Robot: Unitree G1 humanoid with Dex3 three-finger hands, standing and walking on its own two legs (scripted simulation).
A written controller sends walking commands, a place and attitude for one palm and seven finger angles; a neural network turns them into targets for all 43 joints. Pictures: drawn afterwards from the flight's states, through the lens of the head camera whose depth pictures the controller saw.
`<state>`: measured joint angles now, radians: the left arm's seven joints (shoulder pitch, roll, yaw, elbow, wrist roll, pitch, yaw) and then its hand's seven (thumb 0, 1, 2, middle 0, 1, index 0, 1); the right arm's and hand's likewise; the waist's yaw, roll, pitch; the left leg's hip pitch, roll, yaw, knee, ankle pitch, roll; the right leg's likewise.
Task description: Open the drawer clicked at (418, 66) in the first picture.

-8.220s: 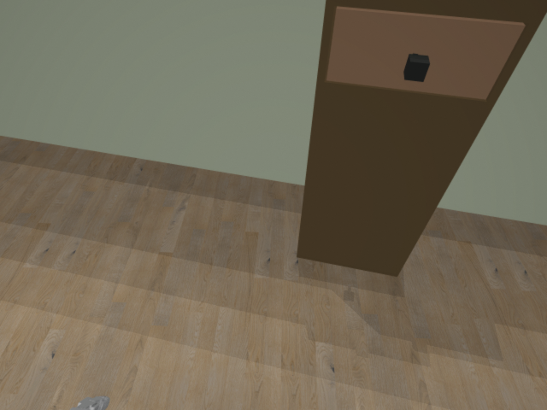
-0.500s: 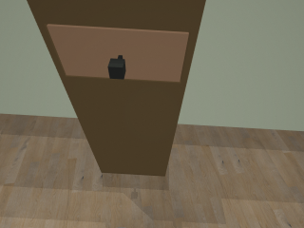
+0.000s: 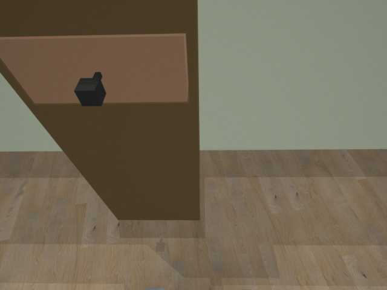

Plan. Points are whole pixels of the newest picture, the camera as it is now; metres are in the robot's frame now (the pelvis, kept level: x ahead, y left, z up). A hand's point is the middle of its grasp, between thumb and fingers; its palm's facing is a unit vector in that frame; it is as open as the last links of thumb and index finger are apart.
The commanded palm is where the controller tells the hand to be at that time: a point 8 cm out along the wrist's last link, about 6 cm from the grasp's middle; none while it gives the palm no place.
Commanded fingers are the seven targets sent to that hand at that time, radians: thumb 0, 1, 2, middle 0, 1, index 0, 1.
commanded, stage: come to a stop and stand still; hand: left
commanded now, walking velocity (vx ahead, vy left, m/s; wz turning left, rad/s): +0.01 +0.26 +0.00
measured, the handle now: (93, 85) +0.48 +0.23 +0.16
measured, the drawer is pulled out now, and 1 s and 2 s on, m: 0.00 0.00 0.00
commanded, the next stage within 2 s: look again from close up in 0.66 s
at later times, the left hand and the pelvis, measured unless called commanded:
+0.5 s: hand out of the picture -0.02 +0.21 -0.16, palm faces +0.05 -0.99 -0.16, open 7.4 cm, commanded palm none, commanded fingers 0.00 0.90 0.90 -0.20 -0.30 -0.20 -0.30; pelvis -0.02 +0.04 +0.02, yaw +0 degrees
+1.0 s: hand out of the picture -0.05 +0.17 -0.16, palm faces +0.04 -0.98 -0.19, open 7.3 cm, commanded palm none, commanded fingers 0.00 0.90 0.90 -0.20 -0.30 -0.20 -0.30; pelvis -0.04 +0.00 +0.01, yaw +1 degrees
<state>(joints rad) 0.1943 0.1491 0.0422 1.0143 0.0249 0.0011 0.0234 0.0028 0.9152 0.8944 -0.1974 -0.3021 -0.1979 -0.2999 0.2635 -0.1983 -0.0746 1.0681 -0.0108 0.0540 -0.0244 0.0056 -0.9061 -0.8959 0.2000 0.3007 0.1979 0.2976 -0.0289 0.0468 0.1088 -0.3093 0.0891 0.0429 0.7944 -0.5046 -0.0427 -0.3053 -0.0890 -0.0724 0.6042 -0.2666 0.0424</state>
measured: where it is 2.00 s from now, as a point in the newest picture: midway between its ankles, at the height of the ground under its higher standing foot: outside the picture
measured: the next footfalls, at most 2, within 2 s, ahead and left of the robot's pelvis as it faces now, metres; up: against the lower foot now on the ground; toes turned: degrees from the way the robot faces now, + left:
left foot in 0.26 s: +0.01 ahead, +0.11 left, +0.00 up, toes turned +0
right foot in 0.62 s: -0.01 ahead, -0.08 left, +0.00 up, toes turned +2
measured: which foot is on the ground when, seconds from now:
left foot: up 0.00-0.24, down 0.26-1.00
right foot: down 0.00-0.26, up 0.28-0.60, down 0.62-1.00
